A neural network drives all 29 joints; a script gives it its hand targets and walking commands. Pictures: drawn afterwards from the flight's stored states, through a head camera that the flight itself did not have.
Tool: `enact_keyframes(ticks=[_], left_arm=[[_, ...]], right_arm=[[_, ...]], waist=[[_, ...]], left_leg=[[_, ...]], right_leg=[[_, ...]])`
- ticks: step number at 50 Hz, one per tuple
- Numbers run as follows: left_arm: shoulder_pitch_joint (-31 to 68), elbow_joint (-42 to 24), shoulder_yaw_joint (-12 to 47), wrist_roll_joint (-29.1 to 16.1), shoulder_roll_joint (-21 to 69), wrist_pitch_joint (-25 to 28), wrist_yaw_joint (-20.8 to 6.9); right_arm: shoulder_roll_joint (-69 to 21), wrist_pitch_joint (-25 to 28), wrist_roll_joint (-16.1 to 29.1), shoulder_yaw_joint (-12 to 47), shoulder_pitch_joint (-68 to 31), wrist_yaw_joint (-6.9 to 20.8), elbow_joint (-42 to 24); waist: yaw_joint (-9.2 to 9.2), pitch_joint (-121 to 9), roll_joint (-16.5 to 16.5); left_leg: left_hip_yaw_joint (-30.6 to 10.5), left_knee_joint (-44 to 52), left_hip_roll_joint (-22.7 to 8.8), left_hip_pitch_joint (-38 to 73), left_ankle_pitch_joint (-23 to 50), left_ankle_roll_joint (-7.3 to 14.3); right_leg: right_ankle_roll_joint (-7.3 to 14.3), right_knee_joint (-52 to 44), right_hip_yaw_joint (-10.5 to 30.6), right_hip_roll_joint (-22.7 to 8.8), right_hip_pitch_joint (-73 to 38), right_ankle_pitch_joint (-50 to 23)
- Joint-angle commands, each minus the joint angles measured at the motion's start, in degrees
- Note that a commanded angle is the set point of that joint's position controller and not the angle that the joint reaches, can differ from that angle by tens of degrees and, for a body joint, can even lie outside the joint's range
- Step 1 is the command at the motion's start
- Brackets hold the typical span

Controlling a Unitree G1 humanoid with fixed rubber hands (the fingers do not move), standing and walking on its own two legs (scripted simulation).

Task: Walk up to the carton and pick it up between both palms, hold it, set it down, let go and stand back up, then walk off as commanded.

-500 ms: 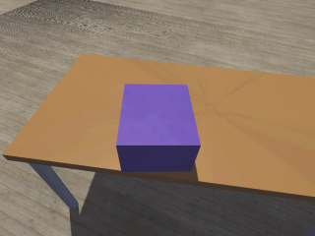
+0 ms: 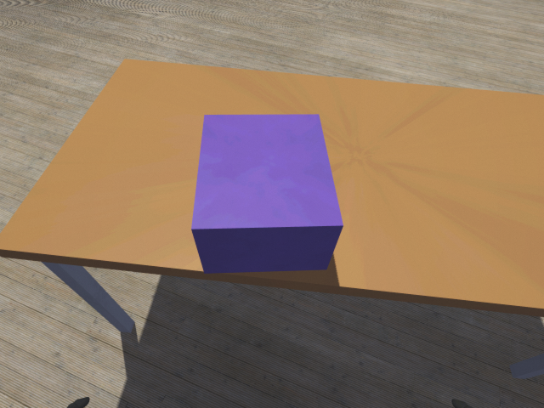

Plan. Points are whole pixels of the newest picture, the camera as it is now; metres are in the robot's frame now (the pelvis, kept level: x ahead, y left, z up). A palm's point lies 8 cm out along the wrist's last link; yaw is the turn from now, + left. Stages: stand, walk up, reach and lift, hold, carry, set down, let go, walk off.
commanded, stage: walk off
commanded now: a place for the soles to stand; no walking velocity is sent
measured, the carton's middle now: (264, 190) +0.51 +0.02 -0.04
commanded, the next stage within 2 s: none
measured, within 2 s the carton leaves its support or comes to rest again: neither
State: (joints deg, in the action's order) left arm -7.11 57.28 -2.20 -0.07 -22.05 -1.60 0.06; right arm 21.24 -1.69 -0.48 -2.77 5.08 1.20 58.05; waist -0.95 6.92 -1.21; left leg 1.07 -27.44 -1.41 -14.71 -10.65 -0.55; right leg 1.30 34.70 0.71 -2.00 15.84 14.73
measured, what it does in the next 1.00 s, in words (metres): walks backwards: left foot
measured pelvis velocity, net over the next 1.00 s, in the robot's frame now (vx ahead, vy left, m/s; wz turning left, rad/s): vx -0.21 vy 0.01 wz -0.01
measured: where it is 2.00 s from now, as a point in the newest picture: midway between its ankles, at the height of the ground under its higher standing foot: outside the picture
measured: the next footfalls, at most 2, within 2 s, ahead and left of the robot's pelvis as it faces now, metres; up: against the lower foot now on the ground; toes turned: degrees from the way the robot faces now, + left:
left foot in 0.66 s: -0.11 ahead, +0.14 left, +0.00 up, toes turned -3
right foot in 1.06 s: -0.22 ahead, -0.12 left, +0.00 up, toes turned +3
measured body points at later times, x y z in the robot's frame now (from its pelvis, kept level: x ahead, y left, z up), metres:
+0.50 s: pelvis -0.08 -0.03 -0.01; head +0.01 -0.05 +0.43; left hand +0.02 +0.28 -0.12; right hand +0.04 -0.35 -0.14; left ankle -0.15 +0.11 -0.67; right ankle -0.02 -0.12 -0.74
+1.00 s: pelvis -0.21 +0.01 -0.01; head -0.14 +0.03 +0.43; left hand -0.13 +0.36 -0.13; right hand -0.08 -0.31 -0.10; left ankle -0.15 +0.14 -0.74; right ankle -0.26 -0.13 -0.69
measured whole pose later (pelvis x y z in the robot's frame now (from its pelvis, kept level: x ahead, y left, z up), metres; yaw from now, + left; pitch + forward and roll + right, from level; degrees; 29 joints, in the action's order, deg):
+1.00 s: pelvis -0.21 +0.01 -0.01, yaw -1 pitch -1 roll -2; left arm -13.1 47.5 -5.7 -0.4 -26.7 -3.0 0.8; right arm 21.9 -2.0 -1.3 -3.4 8.6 -0.6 42.8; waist 0.4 9.2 -0.8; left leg -3.7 -36.2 -1.9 -21.9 -13.8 -0.7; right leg 0.3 53.1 6.7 5.4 19.3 30.0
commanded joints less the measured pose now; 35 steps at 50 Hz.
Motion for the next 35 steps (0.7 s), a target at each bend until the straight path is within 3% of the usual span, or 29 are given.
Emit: enact_keyframes(ticks=[1,2,3,4,5,6,7,8,9,10,12,14,17,19,24,29,30,32,33,34,35], left_arm=[[-3.5,-5.7,-4.2,0.5,-9.1,-0.6,0.4],[-5.3,-5.9,-4.4,0.6,-9.2,-1.0,0.2],[-7.9,-6.1,-4.6,0.7,-9.2,-0.9,0.2],[-10.8,-6.3,-4.7,0.9,-9.2,-0.5,0.3],[-10.9,-6.9,-5.4,1.2,-11.6,0.1,0.4],[-9.8,-8.8,-6.9,1.5,-16.7,0.4,0.8],[-6.3,-11.1,-7.4,1.7,-18.7,0.5,1.1],[-1.8,-12.2,-6.5,1.5,-16.7,0.3,1.2],[0.3,-13.7,-7.1,2.5,-17.0,0.5,1.4],[1.4,-14.9,-6.8,2.7,-16.4,0.6,1.6],[2.1,-15.8,-6.1,2.3,-13.5,0.7,2.1],[0.4,-15.7,-6.1,2.2,-13.1,1.0,2.5],[-4.1,-15.8,-6.1,1.2,-12.6,1.5,3.0],[-6.1,-15.5,-5.9,0.9,-12.6,1.5,3.2],[-5.7,-16.2,-5.6,1.1,-13.5,1.2,2.8],[-1.8,-17.3,-5.8,1.7,-15.4,0.6,1.9],[-0.2,-17.8,-5.9,1.8,-15.7,0.4,1.8],[3.9,-18.4,-5.4,1.6,-15.6,-0.3,1.3],[4.4,-18.1,-4.9,1.5,-14.1,-0.5,1.4],[3.4,-17.0,-4.6,1.0,-11.7,-0.6,1.6],[2.2,-16.3,-4.8,0.9,-11.2,-1.0,2.1]], right_arm=[[18.0,-0.1,-0.6,-4.8,-1.4,-1.2,-6.3],[18.2,-0.5,-0.8,-4.9,-3.8,-1.1,-7.7],[17.8,-0.8,-0.7,-4.8,-5.8,-1.1,-9.4],[16.4,-1.0,-0.7,-4.6,-8.3,-1.1,-11.1],[13.4,-1.4,-0.2,-4.2,-7.4,-1.2,-12.3],[10.7,-1.8,0.4,-3.8,-5.6,-1.4,-14.3],[10.1,-2.4,0.0,-4.1,-1.8,-1.8,-14.3],[11.1,-3.0,-0.3,-4.7,3.4,-2.3,-11.1],[11.6,-3.0,-0.2,-5.0,3.6,-2.4,-12.4],[12.2,-3.2,0.0,-5.2,2.6,-2.7,-13.1],[13.2,-2.9,0.1,-5.8,2.4,-2.7,-12.3],[13.8,-2.4,-0.3,-6.0,3.2,-2.7,-13.3],[13.2,-1.8,-0.8,-5.2,1.8,-2.6,-15.6],[12.8,-1.6,-0.7,-5.1,0.7,-2.4,-16.1],[12.6,-1.4,-0.2,-5.3,2.4,-2.0,-15.8],[13.5,-1.3,0.3,-5.7,7.5,-1.5,-13.9],[13.3,-1.1,0.3,-5.8,9.1,-1.3,-13.5],[12.6,-0.7,0.1,-6.1,14.4,-1.2,-11.5],[13.7,-0.7,-0.4,-6.7,15.7,-1.0,-11.0],[16.1,-0.6,-1.1,-7.0,13.9,-1.1,-11.7],[20.5,-0.5,-1.3,-7.4,8.2,-1.1,-14.0]], waist=[[-0.3,-9.1,13.9],[0.92,-9.4,14.0],[2.54,-10.0,13.4],[4.67,-10.4,10.4],[4.91,-10.2,0.4],[4.23,-10.3,-11.4],[1.83,-11.4,-13.3],[-1.1,-10.4,-7.4],[-0.66,-8.5,-7.5],[-0.16,-6.9,-9.7],[-0.6,-4.8,-9.7],[0.0,-6.3,-7.6],[1.97,-9.2,-7.0],[3.29,-9.7,-6.8],[3.67,-11.5,-7.2],[1.7,-13.2,-7.5],[0.76,-13.1,-7.2],[-3.15,-13.1,-5.2],[-4.44,-12.2,-0.8],[-4.31,-9.1,9.2],[-2.89,-7.6,15.9]], left_leg=[[-17.3,9.5,-16.9,-2.3,15.1,16.1],[-16.2,8.1,-16.7,-3.9,13.3,16.1],[-13.0,3.7,-15.0,-3.7,17.0,14.5],[-9.2,-3.1,-11.3,-2.3,17.5,10.9],[-3.6,-14.2,-3.8,-1.8,11.3,6.5],[-0.5,-26.2,4.5,-9.3,-5.1,3.4],[-6.3,-35.5,7.2,-13.3,-24.3,3.4],[-11.1,-40.5,7.3,-10.7,-21.4,3.4],[-13.2,-44.4,9.6,-11.2,-20.4,3.0],[-14.2,-47.0,10.5,-12.7,-19.9,2.7],[-12.0,-48.5,10.0,-13.3,-16.4,1.6],[-12.7,-50.1,10.2,-17.8,-15.5,0.8],[-12.9,-45.8,9.1,-21.0,-16.6,-0.3],[-12.2,-41.2,8.4,-20.6,-17.6,-0.6],[-11.3,-31.8,5.5,-16.6,-19.6,0.1],[-9.6,-23.4,3.2,-6.5,-18.9,2.2],[-8.8,-19.1,2.8,-2.5,-16.6,3.0],[-7.3,-4.5,2.6,11.0,-8.2,4.8],[-10.9,-0.3,1.9,14.8,-10.1,5.6],[-21.2,6.2,-4.5,11.7,-13.5,7.8],[-34.5,10.4,-15.5,-2.0,-9.1,13.7]], right_leg=[[1.6,17.7,-0.2,4.4,-0.7,14.6],[2.1,17.5,0.3,4.1,-1.2,14.3],[2.7,12.4,0.9,3.6,-2.2,11.6],[3.5,0.4,1.8,1.9,-2.6,4.0],[4.6,-10.6,8.1,-2.5,-3.2,-11.4],[7.8,-13.1,23.0,-12.0,-6.5,-26.6],[10.3,-11.9,30.1,-15.9,-7.8,-32.9],[9.4,-14.1,24.5,-14.6,-2.2,-20.3],[11.2,-13.8,22.3,-14.3,0.3,-20.0],[10.9,-13.5,21.6,-13.5,0.9,-17.5],[9.4,-13.5,18.7,-10.2,1.1,-15.5],[9.5,-10.8,19.6,-11.3,-6.4,-18.9],[11.0,-6.0,19.4,-12.3,-16.7,-29.7],[11.5,-5.3,19.2,-12.5,-18.9,-32.4],[14.2,-5.6,19.7,-13.9,-18.1,-28.6],[14.0,-6.9,19.0,-14.2,-8.3,-19.7],[13.0,-6.5,17.8,-13.5,-4.7,-16.9],[8.2,-2.0,13.2,-9.2,7.2,-7.5],[5.7,2.8,11.9,-4.9,13.2,-0.9],[2.8,12.7,7.9,2.5,18.5,14.2],[-0.8,27.4,5.0,9.1,14.6,21.3]])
